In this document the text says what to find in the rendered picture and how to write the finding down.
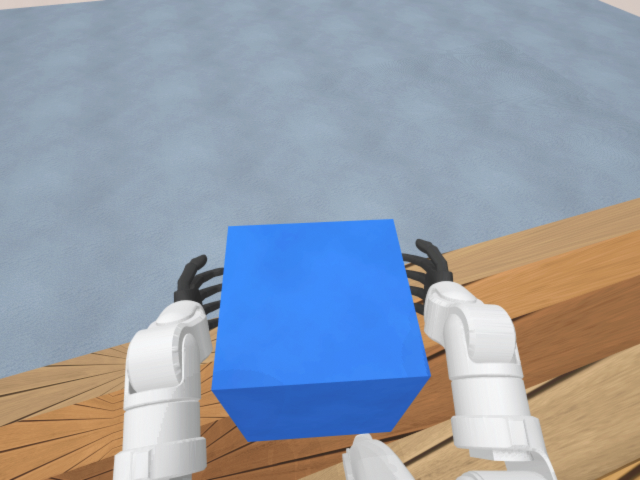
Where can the right robot forearm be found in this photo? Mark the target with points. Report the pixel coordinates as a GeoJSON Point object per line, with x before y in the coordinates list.
{"type": "Point", "coordinates": [492, 416]}

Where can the robot right thigh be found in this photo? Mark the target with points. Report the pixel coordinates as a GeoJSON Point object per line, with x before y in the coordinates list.
{"type": "Point", "coordinates": [373, 460]}

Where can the left robot forearm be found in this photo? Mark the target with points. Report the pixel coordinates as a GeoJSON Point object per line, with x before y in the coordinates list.
{"type": "Point", "coordinates": [161, 432]}

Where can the right robot hand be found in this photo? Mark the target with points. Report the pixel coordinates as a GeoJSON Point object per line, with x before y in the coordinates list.
{"type": "Point", "coordinates": [436, 268]}

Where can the left robot hand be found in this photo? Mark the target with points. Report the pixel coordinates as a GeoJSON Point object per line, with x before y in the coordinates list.
{"type": "Point", "coordinates": [188, 286]}

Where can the carton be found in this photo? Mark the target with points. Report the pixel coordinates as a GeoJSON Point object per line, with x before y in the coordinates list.
{"type": "Point", "coordinates": [317, 332]}

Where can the right robot shin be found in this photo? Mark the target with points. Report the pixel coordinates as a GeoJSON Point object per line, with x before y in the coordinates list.
{"type": "Point", "coordinates": [362, 437]}

